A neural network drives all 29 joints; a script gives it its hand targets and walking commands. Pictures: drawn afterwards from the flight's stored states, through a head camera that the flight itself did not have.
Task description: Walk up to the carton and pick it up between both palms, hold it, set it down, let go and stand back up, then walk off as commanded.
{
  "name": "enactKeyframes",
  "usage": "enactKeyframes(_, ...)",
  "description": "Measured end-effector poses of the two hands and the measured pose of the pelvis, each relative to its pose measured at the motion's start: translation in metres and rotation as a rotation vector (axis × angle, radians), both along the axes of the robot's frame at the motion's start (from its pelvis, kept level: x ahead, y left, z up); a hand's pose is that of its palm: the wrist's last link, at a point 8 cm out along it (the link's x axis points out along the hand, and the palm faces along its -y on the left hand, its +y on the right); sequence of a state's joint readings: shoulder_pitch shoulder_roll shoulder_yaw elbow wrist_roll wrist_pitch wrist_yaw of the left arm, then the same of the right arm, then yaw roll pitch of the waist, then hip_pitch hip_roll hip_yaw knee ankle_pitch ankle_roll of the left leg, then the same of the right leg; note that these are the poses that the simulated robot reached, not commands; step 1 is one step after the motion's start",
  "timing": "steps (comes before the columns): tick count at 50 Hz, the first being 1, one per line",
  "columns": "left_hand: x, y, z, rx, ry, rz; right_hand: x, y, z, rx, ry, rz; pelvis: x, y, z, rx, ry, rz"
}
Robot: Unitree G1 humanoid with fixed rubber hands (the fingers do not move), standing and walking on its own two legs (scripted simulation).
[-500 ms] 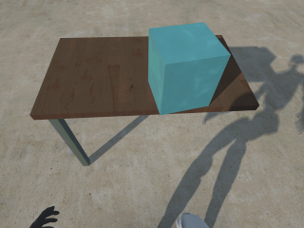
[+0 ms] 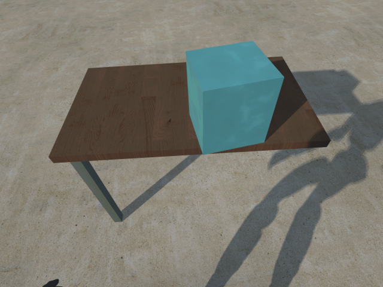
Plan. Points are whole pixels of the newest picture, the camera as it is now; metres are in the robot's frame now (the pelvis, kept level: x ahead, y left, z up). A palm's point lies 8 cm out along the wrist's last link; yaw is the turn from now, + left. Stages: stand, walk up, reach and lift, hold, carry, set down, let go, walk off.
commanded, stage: walk up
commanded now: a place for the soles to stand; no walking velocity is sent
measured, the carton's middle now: (227, 99) +0.65 -0.10 +0.00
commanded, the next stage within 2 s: none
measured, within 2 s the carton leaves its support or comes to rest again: neither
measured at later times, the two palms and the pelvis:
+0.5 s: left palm out of the picture +0.12 +0.30 -0.09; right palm out of the picture +0.09 -0.37 -0.09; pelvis +0.03 -0.03 +0.00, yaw +0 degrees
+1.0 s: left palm out of the picture +0.13 +0.30 -0.10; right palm out of the picture +0.12 -0.36 -0.09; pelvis +0.03 -0.02 +0.00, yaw +0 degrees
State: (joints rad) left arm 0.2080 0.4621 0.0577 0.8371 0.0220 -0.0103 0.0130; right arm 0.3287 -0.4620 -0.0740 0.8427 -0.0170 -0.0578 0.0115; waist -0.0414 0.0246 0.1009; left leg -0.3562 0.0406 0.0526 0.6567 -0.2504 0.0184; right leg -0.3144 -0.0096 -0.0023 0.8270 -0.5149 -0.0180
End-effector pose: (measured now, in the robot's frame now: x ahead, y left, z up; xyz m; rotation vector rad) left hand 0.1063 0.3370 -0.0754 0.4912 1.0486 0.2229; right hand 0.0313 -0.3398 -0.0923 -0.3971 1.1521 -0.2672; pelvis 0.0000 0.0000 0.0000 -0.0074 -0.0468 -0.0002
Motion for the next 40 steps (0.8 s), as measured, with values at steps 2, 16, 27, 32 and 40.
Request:
enactKeyframes(2,0.001,-0.004,0.0,-0.012,0.007,0.003,-0.005,-0.002,0.004,-0.004,0.025,-0.003,0.002,-0.002,0.003,-0.002,0.014,0.003)
enactKeyframes(16,-0.007,-0.041,-0.012,-0.042,0.031,0.048,0.058,-0.03,0.001,0.004,-0.094,0.017,0.017,-0.031,-0.001,0.019,-0.027,0.007)
enactKeyframes(27,0.017,-0.035,-0.017,-0.05,0.044,0.029,0.061,-0.028,0.002,-0.019,-0.024,0.003,0.03,-0.026,-0.001,0.015,0.019,0.005)
enactKeyframes(32,0.02,-0.034,-0.02,-0.052,0.061,0.031,0.078,-0.025,0.002,-0.017,-0.038,0.016,0.034,-0.024,-0.001,0.015,0.026,0.006)
enactKeyframes(40,0.025,-0.036,-0.02,-0.06,0.047,0.026,0.096,-0.024,0.005,-0.017,-0.077,0.024,0.033,-0.024,-0.001,0.014,0.023,0.006)
